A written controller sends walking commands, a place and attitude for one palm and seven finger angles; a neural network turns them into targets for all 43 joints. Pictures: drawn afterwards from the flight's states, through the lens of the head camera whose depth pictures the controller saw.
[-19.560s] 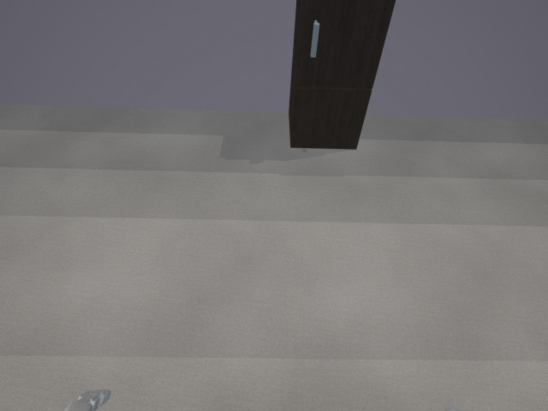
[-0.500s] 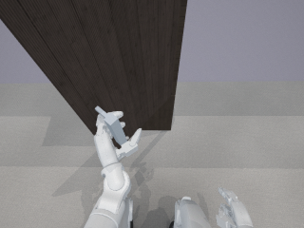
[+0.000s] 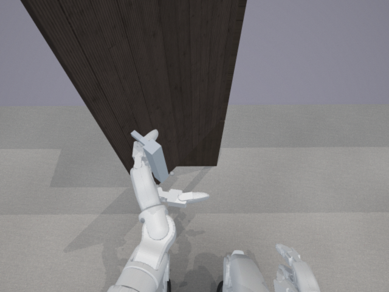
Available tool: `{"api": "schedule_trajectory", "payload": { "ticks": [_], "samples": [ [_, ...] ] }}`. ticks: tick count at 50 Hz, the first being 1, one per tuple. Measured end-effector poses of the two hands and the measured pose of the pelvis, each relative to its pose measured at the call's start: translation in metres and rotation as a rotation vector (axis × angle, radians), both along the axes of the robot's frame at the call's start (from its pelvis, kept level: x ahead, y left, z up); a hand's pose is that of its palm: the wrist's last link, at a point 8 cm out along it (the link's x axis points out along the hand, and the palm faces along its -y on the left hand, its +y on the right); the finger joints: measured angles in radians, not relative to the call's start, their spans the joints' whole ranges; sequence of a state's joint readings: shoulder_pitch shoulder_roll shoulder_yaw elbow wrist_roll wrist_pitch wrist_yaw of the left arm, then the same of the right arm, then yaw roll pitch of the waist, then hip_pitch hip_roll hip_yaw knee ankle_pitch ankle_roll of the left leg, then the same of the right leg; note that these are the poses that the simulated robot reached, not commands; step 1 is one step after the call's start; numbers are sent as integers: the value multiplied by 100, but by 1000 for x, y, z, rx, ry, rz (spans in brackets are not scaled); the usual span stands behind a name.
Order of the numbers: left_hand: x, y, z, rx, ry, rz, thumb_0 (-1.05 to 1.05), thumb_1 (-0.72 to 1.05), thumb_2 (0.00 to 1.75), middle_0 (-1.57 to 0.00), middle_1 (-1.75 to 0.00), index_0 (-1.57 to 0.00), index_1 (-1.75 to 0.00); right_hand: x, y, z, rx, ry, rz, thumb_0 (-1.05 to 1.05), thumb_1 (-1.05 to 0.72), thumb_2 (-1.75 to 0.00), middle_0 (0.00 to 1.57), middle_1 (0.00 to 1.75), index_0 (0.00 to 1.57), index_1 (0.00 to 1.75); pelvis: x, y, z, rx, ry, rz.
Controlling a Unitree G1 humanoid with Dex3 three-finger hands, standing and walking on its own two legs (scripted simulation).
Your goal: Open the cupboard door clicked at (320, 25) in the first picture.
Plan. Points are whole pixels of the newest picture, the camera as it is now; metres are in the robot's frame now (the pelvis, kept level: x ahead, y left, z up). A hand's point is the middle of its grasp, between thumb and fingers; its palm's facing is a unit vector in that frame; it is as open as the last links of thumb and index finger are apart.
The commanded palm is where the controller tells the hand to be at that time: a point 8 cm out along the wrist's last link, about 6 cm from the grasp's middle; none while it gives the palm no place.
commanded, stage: slide the hand sideways off the handle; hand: left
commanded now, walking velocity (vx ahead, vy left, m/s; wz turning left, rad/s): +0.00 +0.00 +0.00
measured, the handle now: (150, 157) +0.38 +0.11 +0.01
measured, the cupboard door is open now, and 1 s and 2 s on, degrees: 49 51 51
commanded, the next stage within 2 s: draw the hand back to the body in 1.28 s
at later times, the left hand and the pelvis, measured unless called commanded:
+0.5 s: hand (166, 199) +0.29 +0.06 +0.02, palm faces -0.06 -1.00 +0.04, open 16.3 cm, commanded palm +0.27 +0.12 +0.01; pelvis +0.00 +0.03 +0.00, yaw -1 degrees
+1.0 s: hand (142, 221) +0.25 +0.11 +0.01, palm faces -0.02 -1.00 -0.02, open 16.3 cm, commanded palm +0.23 +0.17 +0.01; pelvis +0.01 +0.01 -0.01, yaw +0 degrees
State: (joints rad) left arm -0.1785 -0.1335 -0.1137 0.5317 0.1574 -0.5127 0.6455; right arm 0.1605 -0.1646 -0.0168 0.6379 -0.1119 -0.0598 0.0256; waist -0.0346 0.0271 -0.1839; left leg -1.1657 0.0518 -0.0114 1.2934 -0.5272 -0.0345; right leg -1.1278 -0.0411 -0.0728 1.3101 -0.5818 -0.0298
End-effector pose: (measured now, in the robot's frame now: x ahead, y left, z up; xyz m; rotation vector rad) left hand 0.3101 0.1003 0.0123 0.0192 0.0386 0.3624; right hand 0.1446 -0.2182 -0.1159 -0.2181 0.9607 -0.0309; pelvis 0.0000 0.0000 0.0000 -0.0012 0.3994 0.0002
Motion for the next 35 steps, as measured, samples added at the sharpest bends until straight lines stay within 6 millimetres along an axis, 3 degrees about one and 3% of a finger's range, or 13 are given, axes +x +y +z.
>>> {"api": "schedule_trajectory", "payload": {
  "ticks": [6, 14, 20, 26, 35],
  "samples": [
    [-1, 2, 0, 5, -1, -34, -1, -50, 30, -35, -55, -34, -59, 5, 12, 1, 9, -14, 19, 1, -90, -90, 20, 30, 20, 30, -2, 7, -1, -6, -3, 2],
    [-4, 22, -1, 80, -51, -493, -1, -50, 30, -24, -39, -19, -40, 1, 7, -2, -10, -13, -17, 1, -90, -90, 20, 30, 20, 30, -5, 17, -9, -19, -15, 12],
    [-18, 21, 4, -107, -9, -425, -1, -51, 30, -18, -33, -17, -34, 2, 9, 9, -1, -25, -39, 1, -90, -90, 20, 30, 20, 30, -2, 26, -2, -17, -21, -2],
    [-38, 20, 5, -40, -54, -422, -1, -50, 30, -15, -31, -16, -31, 14, 16, 15, 1, -57, -1, 1, -90, -90, 20, 30, 20, 30, -1, 26, -7, -11, -14, -4],
    [-53, 43, -5, -8, -13, -393, -1, -51, 30, -15, -30, -15, -30, 38, 27, 9, 26, -102, 37, 1, -90, -90, 20, 30, 20, 30, -3, 23, -15, -18, -16, 7]
  ]
}}
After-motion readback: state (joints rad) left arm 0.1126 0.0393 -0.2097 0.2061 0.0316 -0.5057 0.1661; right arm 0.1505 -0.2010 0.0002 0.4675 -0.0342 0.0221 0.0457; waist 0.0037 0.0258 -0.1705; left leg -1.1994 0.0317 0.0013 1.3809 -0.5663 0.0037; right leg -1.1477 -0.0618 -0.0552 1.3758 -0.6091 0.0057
